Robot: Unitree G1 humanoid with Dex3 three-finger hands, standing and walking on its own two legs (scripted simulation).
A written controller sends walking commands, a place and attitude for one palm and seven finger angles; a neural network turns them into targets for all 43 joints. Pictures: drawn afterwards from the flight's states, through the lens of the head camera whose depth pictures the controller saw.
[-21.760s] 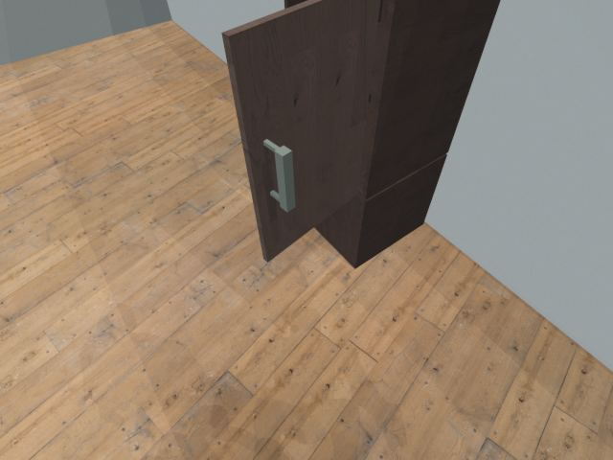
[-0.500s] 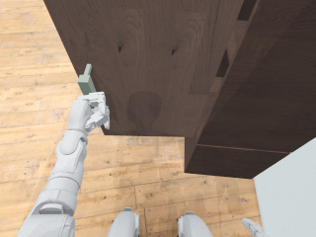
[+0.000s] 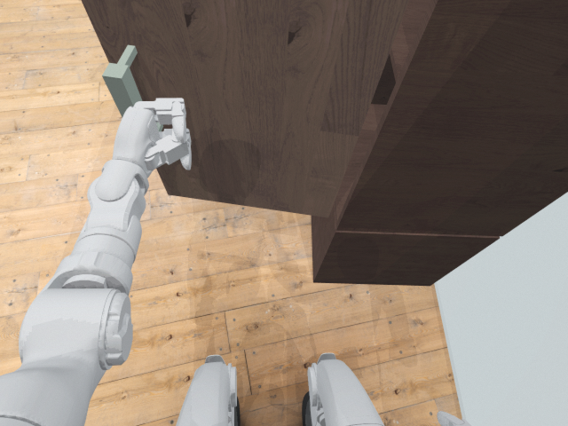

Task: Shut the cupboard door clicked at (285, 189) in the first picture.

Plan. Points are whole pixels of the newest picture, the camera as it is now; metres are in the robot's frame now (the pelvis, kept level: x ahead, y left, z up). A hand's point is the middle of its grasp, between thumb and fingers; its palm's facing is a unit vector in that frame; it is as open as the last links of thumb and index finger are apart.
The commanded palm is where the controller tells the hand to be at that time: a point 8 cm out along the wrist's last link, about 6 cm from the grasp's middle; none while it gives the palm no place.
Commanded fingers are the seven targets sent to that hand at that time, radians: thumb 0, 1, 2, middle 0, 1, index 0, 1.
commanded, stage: push the door shut along its arc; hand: left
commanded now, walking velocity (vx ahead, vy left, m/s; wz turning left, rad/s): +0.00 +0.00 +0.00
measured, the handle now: (140, 105) +0.56 +0.18 +0.07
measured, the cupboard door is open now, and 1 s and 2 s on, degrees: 83 68 64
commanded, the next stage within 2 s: pull the fist back off the door in 0.88 s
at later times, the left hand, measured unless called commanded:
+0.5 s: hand (206, 113) +0.55 +0.09 +0.07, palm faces -0.33 -0.94 -0.04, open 2.8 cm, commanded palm +0.56 +0.12 +0.08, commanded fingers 0.00 0.90 0.90 -1.30 -1.50 -1.30 -1.50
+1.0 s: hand (225, 94) +0.58 +0.06 +0.08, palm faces -0.41 -0.91 -0.04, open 3.3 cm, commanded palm +0.60 +0.07 +0.08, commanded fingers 0.00 0.90 0.90 -1.30 -1.50 -1.30 -1.50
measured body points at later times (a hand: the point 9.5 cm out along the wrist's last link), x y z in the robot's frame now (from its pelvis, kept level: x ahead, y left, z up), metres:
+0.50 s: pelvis +0.01 +0.00 -0.01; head +0.16 +0.01 +0.41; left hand +0.56 +0.14 +0.08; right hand +0.00 -0.26 -0.13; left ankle +0.06 +0.12 -0.62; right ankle +0.04 -0.13 -0.62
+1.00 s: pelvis +0.00 +0.01 -0.03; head +0.18 +0.03 +0.38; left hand +0.60 +0.11 +0.08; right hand -0.02 -0.26 -0.13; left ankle +0.06 +0.12 -0.62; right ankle +0.04 -0.13 -0.62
